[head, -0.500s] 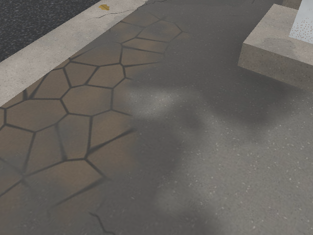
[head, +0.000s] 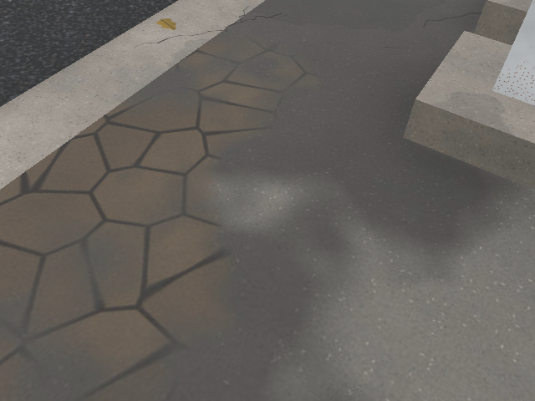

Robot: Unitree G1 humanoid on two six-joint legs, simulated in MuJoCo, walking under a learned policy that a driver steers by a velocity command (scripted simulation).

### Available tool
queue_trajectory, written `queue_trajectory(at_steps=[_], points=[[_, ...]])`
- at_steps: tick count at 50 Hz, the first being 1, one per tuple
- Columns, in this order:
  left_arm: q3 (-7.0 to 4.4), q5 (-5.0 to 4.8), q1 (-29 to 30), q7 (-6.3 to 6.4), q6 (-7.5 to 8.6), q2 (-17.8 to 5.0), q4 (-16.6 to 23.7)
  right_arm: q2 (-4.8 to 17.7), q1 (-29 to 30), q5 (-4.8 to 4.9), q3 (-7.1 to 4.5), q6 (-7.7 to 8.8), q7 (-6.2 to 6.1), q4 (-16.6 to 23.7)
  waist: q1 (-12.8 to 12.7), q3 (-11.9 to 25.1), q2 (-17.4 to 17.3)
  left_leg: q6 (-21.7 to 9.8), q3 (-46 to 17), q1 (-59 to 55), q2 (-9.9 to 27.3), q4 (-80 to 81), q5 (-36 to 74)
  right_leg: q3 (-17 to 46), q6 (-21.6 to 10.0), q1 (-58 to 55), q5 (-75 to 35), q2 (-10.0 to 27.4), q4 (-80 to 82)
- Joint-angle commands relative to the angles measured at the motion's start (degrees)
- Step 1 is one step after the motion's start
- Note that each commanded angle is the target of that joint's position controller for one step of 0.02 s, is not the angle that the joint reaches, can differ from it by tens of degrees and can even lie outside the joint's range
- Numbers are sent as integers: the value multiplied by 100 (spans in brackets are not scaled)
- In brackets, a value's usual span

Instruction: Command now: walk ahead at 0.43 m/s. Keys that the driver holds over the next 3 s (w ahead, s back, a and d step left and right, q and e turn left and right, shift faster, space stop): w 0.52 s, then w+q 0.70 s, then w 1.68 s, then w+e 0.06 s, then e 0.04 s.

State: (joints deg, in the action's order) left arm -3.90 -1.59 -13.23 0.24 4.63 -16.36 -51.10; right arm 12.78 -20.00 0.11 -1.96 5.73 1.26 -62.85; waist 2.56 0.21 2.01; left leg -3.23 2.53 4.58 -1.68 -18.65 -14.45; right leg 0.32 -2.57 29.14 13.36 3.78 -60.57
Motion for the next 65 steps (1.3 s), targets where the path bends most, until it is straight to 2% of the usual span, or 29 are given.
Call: queue_trajectory(at_steps=[1, 8, 12, 14, 15, 16, 17, 18, 19, 20, 21, 23, 25, 28, 32, 36, 40, 42, 43, 44, 45, 46, 47, 48, 49, 52, 58, 61, 65], points=[[-62, 53, 501, -40, 24, -232, 424, 826, -178, -29, -74, 18, -91, 206, -3, -521, -633, -717, -1256, -517, 1394, 1173, 1532, 54, 172, 1380, -601, 305, 528], [91, 0, 1945, -181, 53, -29, 873, 919, -668, 27, -83, -67, -213, 197, 284, -849, -598, -682, -616, -301, 1319, 1440, 1741, -258, 218, 798, -1804, -14, 2680], [64, -17, 2130, -307, 119, -202, 1006, 1003, -704, 67, -163, -149, -232, 191, 53, -764, -648, -586, -521, -1090, 1635, 935, 2843, -197, -88, 618, -1414, -127, 3122], [-82, -1, 1405, -292, 120, -512, 832, 1163, -552, 32, -232, -214, -240, 271, -419, -129, -891, -464, -431, -1309, 1635, -25, 4913, -400, -305, -484, -1026, -464, 3047], [-219, -13, 428, -247, 99, -737, 527, 1108, -467, 0, -215, -271, -239, 319, -912, 454, -889, -321, -255, -1046, 1405, -1143, 5449, -512, -478, -1715, -1056, -619, 3107], [-315, 44, -669, -183, 68, -1021, 258, 956, -452, -61, -141, -282, -233, 450, -1309, 1206, -596, -181, -196, 278, 1181, -2764, 4136, 374, -800, -3622, -907, 161, 2863], [-405, 113, -1235, -198, 54, -1460, 57, 73, -1269, -40, 104, -168, -135, 505, -871, 2275, 1000, 207, -223, 2560, -5, -5115, 91, 3382, -1842, -5705, 708, 1711, 3463], [-237, 96, -1122, -204, 49, -913, 32, 467, -921, 86, 15, 19, -92, 433, -1033, 2198, 808, 76, -1088, 3195, -78, -5874, -1726, 4410, -1738, -5467, 1224, 1784, 4382], [-153, 74, -505, -194, 79, -715, 87, 907, -241, 267, -120, 131, -73, 726, -874, 1087, 696, -31, -965, 3680, 259, -6087, -1392, 3480, -1399, -4543, 1052, 1592, 4533], [-95, 90, 51, -200, 114, -553, 195, 942, 114, 285, -128, 182, -113, 824, -674, 537, 184, -63, -816, 3507, 583, -5815, -809, 2673, -1243, -3529, 390, 1390, 4709], [-47, 143, 350, -229, 152, -385, 211, 894, 242, 206, -171, 166, -163, 834, -476, 197, -59, -38, -720, 3251, 788, -5458, -440, 2052, -1140, -2737, -255, 1171, 4864], [9, 201, 513, -273, 203, -192, 141, 619, -49, 126, -180, 6, -194, 788, -141, 110, 179, 3, -749, 2584, 1023, -5008, -147, 1388, -1054, -1945, -637, 859, 5160], [-1, 167, 357, -247, 226, -293, 1, 493, 1, 102, -177, -111, -212, 850, -58, -67, 184, 103, -648, 2595, 1098, -4626, -72, 1053, -1145, -1566, -822, 804, 5390], [-60, 205, 62, -104, 224, -565, -142, 582, 664, 53, -200, -161, -215, 1128, -170, -326, 111, 287, -629, 3267, 1177, -3701, 795, 726, -1161, -1684, -931, 841, 5613], [-65, 184, -196, 7, 207, -675, -252, 479, 1404, 79, -143, -111, -104, 1368, -418, -394, 54, 259, -413, 3105, 940, -2291, 2031, -14, -881, -1883, -1217, 684, 5668], [-83, 125, -594, 30, 133, -727, -456, 473, 2028, 120, -95, -118, 17, 1685, -638, -543, -34, 123, -367, 3343, 778, -1671, 2040, -340, -782, -2773, -1343, 956, 5516], [-152, 91, -513, 67, -52, -900, -432, 648, 2066, 107, -149, -118, 183, 1975, -467, -415, 90, -192, -53, 3188, 510, -1472, 973, -599, -557, -3593, -3001, 1212, 4638], [-169, 112, -314, 122, -173, -977, -310, 995, 962, 108, -368, -147, 199, 1792, 161, 292, 161, -439, 333, 1650, 15, -1331, 754, -934, -322, -3420, -4831, 1013, 2966], [-105, 173, -380, 168, -194, -867, -185, 1433, -54, 126, -582, -174, 135, 1554, 547, 869, -170, -703, -265, 28, 170, -1265, 837, -1048, -101, -2418, -4179, 751, 1423], [142, 316, -902, 68, -43, -147, 86, 2126, -516, 134, -753, -199, 69, 1529, 221, 1561, -1587, -1763, -3251, -2205, 1656, -912, 54, -964, 330, 163, -643, -248, -882], [158, 203, -667, -21, 218, -285, 99, 1775, -586, 121, -618, -170, 80, 1608, 307, 2155, -1414, -2095, -5149, -2882, 2158, 146, -474, 233, 288, 1208, 1924, -738, -1753], [37, -30, -91, -94, 387, -707, 252, 1419, -401, 63, -517, -137, 65, 1625, 408, 1481, -1120, -1708, -4325, -2494, 1964, 212, -327, 550, 107, 1778, 1550, -353, -1929], [48, -59, 197, -88, 469, -704, 334, 1238, -13, 56, -470, -109, 48, 1726, 269, 942, -674, -1494, -3498, -1684, 1723, 208, 147, 475, 16, 1740, 1014, -76, -1576], [15, 53, 298, -42, 471, -687, 307, 1068, 394, 48, -415, -111, 47, 1843, 36, 549, -260, -1353, -2873, -784, 1493, 292, 718, 427, 42, 1412, 671, 134, -1037], [-39, 130, 256, -5, 405, -724, 299, 915, 651, -3, -359, -106, 35, 1949, -186, 380, -316, -1263, -2486, -132, 1314, 429, 1204, 448, 82, 938, 447, 294, -615], [-47, 236, 224, 21, 200, -517, 381, 1036, 653, 29, -386, -100, -42, 2038, -377, 236, -449, -1327, -2029, 629, 1083, 686, 1874, 332, 347, 516, 110, 274, 109], [34, 192, 1480, -8, 201, -270, 839, 1213, 114, 93, -448, -162, -220, 1957, 27, -75, -660, -924, -1609, 1007, 667, 677, 1267, 218, 562, 221, -1854, -185, 2638], [22, 124, 1828, -64, 245, -384, 1032, 1203, -126, 128, -458, -193, -228, 1861, 144, -118, -725, -833, -1941, 770, 810, 487, 970, 329, 506, 16, -2035, -300, 3121], [-31, 143, 1568, -169, 360, -619, 1001, 1100, -225, 74, -443, -259, -293, 1791, 5, -63, -877, -753, -2313, -73, 1189, -138, 1415, 362, 238, -156, -1402, -230, 3396]])
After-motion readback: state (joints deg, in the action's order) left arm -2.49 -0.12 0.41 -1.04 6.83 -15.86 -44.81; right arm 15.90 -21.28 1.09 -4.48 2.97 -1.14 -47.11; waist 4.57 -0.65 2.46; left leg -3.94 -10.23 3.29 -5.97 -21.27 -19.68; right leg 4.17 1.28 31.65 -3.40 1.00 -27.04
